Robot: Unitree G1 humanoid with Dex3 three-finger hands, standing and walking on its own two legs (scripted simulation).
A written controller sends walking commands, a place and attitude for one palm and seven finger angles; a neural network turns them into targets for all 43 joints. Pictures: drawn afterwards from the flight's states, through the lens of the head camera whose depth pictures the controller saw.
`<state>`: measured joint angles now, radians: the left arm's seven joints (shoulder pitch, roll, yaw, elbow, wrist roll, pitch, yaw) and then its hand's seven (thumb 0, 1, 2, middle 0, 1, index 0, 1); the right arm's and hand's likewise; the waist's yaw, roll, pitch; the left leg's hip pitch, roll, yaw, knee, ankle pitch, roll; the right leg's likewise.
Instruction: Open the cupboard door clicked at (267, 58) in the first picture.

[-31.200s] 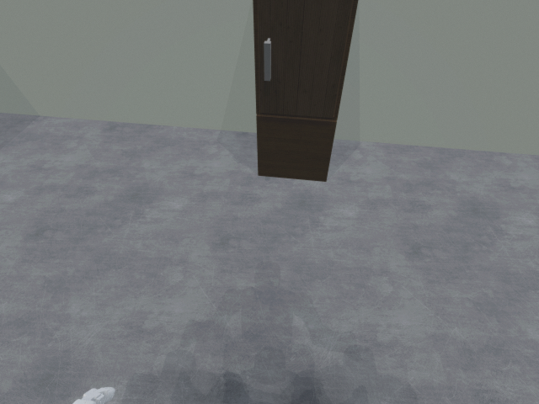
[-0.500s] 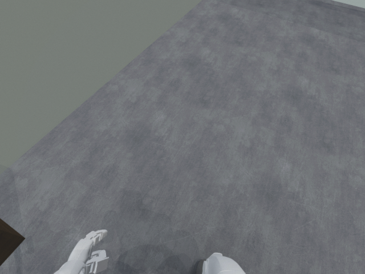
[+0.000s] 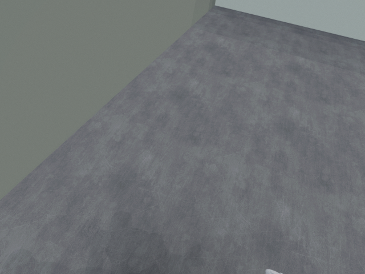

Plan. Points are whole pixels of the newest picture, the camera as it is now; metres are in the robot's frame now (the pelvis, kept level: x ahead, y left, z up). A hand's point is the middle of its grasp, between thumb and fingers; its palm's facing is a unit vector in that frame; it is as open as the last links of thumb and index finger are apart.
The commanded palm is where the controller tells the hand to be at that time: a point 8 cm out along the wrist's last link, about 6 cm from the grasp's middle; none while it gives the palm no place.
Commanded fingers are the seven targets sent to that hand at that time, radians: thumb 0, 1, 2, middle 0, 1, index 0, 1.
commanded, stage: walk to a spot facing it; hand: left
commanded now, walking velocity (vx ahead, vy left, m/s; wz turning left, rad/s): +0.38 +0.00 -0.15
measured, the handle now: out of the picture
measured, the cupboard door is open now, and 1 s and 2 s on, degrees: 55 55 55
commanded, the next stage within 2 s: turn to face it in 0.58 s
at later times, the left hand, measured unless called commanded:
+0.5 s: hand (143, 227) +0.26 +0.12 -0.16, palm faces +0.03 -0.98 -0.18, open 7.3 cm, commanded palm none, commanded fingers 0.00 0.90 0.90 -0.20 -0.30 -0.20 -0.30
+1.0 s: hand (154, 153) +0.50 +0.13 -0.15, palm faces +0.16 -0.96 -0.23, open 7.4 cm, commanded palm none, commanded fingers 0.00 0.90 0.90 -0.20 -0.30 -0.20 -0.30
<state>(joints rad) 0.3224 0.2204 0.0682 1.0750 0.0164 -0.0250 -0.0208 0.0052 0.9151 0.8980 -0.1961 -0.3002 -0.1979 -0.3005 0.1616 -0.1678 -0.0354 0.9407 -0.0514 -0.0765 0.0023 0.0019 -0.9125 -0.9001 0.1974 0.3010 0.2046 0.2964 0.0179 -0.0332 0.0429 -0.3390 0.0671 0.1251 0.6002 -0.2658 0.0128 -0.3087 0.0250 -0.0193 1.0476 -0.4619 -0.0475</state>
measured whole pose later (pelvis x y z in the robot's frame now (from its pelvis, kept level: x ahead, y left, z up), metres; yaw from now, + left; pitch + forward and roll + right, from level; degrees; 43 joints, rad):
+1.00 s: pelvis +0.41 -0.07 +0.00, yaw +9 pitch +0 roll +1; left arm 0.11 0.19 0.06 0.94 0.02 -0.03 0.00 0.00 0.90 0.90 -0.20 -0.30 -0.20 -0.30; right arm 0.28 -0.19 -0.05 1.05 -0.02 0.03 -0.01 0.00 -0.92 -0.90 0.20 0.30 0.21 0.30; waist -0.02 0.00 0.06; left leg -0.33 0.02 0.00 0.67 -0.38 -0.02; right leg -0.36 -0.07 -0.08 0.60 -0.25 0.00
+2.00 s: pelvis +0.50 -0.11 +0.00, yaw +46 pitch +0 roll +1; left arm 0.19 0.24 0.05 0.90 0.02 0.06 0.01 0.01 0.90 0.90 -0.20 -0.30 -0.20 -0.30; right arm 0.12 -0.23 -0.05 0.89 -0.03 0.04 0.02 0.01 -0.91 -0.90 0.20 0.30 0.20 0.30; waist 0.00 -0.07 0.12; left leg -0.33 -0.01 0.05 0.63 -0.30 0.03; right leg -0.39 -0.12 -0.10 0.97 -0.53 0.07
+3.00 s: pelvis +0.58 -0.16 +0.01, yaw +83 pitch -1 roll +2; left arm 0.20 0.21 0.04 0.86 0.02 0.02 0.01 0.01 0.90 0.90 -0.20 -0.30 -0.20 -0.30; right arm 0.14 -0.27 -0.09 0.92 -0.02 0.09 0.02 0.01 -0.91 -0.90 0.20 0.30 0.20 0.30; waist -0.02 0.03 0.11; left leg -0.50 -0.01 -0.02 1.12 -0.44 -0.05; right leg -0.24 -0.08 -0.12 0.55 -0.31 -0.01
